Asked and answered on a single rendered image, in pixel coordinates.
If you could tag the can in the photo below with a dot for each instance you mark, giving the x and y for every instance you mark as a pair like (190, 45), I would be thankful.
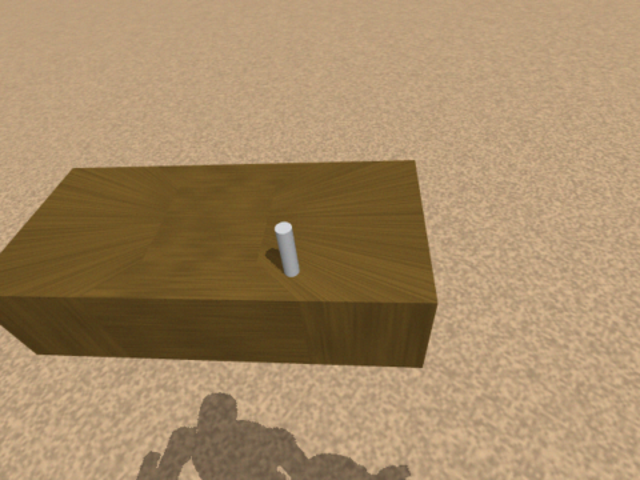
(286, 244)

